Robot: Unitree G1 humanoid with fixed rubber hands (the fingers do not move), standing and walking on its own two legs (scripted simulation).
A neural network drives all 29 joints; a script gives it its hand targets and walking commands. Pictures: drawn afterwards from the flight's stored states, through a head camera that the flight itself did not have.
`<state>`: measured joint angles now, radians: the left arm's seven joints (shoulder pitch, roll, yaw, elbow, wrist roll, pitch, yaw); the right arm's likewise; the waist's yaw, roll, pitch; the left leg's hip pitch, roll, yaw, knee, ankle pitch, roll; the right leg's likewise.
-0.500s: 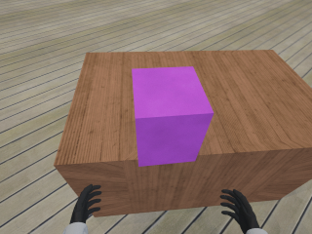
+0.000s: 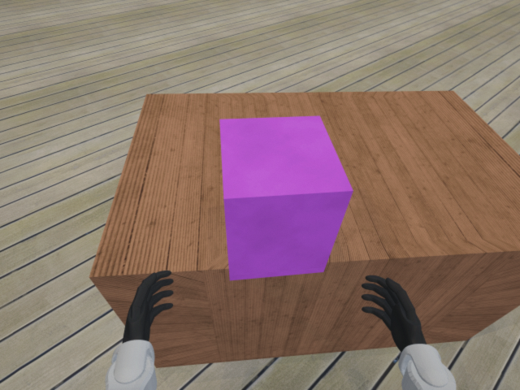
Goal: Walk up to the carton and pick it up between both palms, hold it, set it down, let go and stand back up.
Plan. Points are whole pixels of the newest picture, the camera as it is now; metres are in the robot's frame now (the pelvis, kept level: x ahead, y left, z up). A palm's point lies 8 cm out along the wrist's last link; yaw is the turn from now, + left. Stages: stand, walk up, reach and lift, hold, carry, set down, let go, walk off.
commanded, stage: reach and lift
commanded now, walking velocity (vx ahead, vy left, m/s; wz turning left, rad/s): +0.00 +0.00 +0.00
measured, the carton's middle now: (274, 199) +0.46 +0.00 +0.01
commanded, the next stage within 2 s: none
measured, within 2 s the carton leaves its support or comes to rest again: neither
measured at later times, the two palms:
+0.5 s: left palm (146, 268) +0.27 +0.20 +0.04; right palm (404, 270) +0.29 -0.20 +0.04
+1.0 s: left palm (137, 219) +0.32 +0.22 +0.10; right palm (398, 212) +0.37 -0.19 +0.10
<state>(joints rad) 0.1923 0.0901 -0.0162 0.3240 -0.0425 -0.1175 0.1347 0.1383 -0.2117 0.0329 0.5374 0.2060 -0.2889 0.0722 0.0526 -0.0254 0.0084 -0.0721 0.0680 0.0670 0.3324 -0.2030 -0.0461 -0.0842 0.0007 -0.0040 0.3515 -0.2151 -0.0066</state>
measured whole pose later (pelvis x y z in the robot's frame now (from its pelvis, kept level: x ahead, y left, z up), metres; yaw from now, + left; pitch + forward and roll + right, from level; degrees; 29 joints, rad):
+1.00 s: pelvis +0.00 +0.00 +0.00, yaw -1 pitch +1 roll +0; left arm -0.29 0.13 0.16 0.09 -0.08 0.45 0.08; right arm -0.43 -0.34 0.07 0.49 0.37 0.10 -0.04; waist 0.06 -0.01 0.00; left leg -0.15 0.08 0.07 0.31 -0.17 -0.05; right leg -0.16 0.02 0.00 0.30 -0.17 -0.01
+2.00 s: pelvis -0.01 +0.00 +0.00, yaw +1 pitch +8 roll -1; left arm -0.89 0.26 0.09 0.74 -0.15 0.38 0.10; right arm -1.05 -0.41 0.13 1.12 0.45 0.17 -0.02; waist 0.09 0.00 -0.09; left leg -0.34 0.09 0.02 0.39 -0.18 -0.05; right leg -0.30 0.02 -0.04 0.32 -0.16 -0.01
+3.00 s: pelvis -0.02 -0.01 -0.02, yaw +1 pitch +22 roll -1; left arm -0.94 0.12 0.15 1.30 -0.11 -0.30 0.10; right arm -1.06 -0.24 0.06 1.40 0.29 -0.25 -0.04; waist 0.09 0.00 -0.24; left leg -0.68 0.09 0.03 0.50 -0.19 -0.05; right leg -0.67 0.02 -0.03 0.47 -0.19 -0.01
